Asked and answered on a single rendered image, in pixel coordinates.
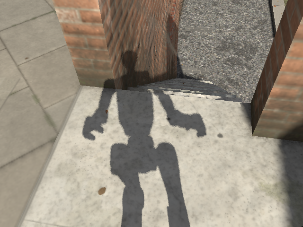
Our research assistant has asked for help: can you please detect stairs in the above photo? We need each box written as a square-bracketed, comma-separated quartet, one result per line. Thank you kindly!
[127, 78, 242, 102]

